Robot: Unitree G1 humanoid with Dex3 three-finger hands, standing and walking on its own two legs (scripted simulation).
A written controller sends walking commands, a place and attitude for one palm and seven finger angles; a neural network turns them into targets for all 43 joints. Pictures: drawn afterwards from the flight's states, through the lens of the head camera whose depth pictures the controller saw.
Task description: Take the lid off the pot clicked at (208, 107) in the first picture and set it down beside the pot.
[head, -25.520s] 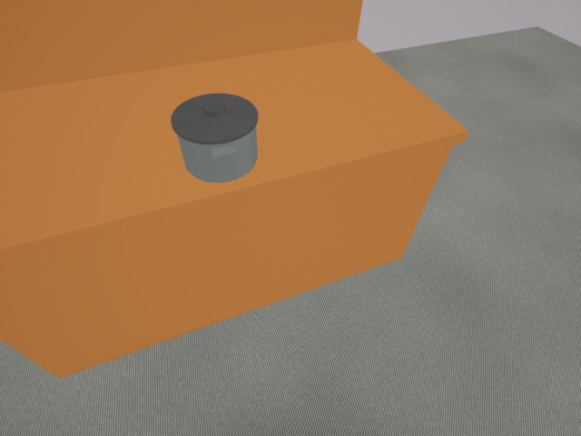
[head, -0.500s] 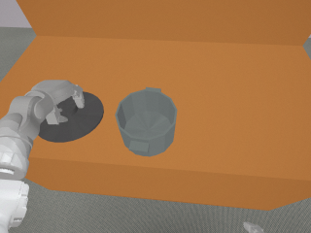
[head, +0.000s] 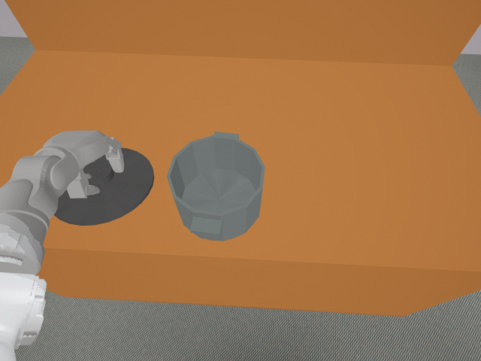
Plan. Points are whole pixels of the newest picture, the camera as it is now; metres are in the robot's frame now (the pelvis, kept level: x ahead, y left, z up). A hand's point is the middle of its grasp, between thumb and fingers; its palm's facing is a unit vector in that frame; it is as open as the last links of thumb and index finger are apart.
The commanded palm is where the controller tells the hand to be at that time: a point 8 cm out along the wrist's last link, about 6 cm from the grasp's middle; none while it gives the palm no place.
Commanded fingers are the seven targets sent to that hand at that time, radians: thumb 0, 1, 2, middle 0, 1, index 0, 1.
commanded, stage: lower the lid onto the table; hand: left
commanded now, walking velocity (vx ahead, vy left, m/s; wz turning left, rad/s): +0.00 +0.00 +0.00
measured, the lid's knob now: (97, 173) +0.44 +0.27 +0.02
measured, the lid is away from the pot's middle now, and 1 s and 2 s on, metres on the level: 0.22 0.24 0.25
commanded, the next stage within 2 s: open the fingers wide in 1.24 s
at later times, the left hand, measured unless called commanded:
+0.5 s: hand (89, 186) +0.41 +0.28 +0.01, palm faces -0.50 -0.05 -0.86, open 8.2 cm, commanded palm +0.44 +0.28 +0.07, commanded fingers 0.00 0.44 1.20 -0.88 -0.96 -0.89 -0.95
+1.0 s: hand (93, 192) +0.42 +0.29 -0.02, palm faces -0.51 -0.05 -0.86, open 8.2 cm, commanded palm +0.46 +0.29 +0.04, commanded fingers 0.00 0.44 1.20 -0.88 -0.96 -0.89 -0.95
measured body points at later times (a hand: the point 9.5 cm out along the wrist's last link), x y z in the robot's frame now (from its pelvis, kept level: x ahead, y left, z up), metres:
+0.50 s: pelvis +0.00 +0.00 -0.01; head +0.09 +0.00 +0.44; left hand +0.43 +0.28 +0.06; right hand +0.05 -0.28 -0.13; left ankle -0.01 +0.07 -0.74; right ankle +0.00 -0.16 -0.74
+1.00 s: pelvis -0.01 +0.01 -0.02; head +0.09 +0.02 +0.42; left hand +0.44 +0.29 +0.03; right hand +0.01 -0.28 -0.14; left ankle -0.01 +0.07 -0.74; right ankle +0.00 -0.16 -0.74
